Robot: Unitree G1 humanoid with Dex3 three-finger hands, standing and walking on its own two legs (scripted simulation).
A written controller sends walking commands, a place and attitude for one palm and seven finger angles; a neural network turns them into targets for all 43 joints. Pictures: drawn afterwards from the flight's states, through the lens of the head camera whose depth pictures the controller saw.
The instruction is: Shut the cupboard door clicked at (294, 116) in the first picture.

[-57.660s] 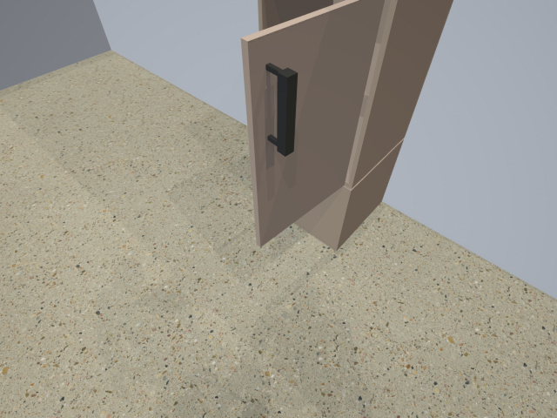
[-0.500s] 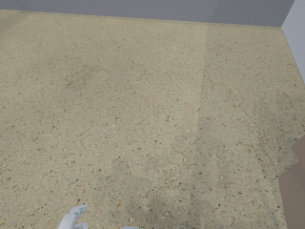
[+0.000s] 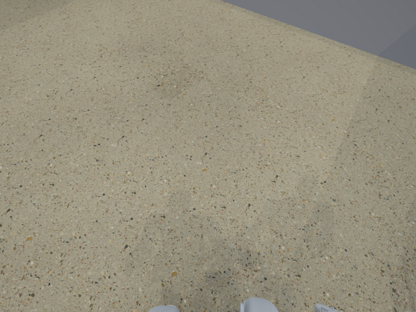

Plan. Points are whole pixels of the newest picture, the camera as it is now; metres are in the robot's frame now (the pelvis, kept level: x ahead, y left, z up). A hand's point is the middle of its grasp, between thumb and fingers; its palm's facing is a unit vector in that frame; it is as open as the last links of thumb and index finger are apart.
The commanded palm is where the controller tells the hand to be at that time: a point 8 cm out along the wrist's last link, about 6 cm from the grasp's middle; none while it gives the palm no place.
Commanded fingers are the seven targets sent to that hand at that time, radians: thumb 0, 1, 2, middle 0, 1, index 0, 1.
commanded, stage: walk to a spot facing it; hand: left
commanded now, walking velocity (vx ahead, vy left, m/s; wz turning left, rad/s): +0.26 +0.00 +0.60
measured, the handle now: out of the picture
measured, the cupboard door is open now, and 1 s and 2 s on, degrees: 18 18 18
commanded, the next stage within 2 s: turn to face it in 0.58 s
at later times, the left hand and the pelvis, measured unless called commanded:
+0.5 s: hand (134, 298) +0.16 +0.16 -0.14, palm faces +0.29 -0.92 -0.25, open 7.4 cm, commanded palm none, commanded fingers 0.00 0.90 0.90 -0.20 -0.30 -0.20 -0.30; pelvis +0.14 -0.04 +0.02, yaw +19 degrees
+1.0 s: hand (117, 298) +0.16 +0.20 -0.16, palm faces +0.43 -0.88 -0.21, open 7.4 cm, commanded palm none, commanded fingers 0.00 0.90 0.90 -0.20 -0.30 -0.20 -0.30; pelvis +0.21 +0.01 +0.00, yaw +22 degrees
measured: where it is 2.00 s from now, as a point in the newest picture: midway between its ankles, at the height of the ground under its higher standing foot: (194, 289)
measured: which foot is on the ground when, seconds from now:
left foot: down 0.00-0.28, up 0.30-0.68, down 0.70-1.00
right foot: up 0.00-0.26, down 0.28-0.70, up 0.72-1.00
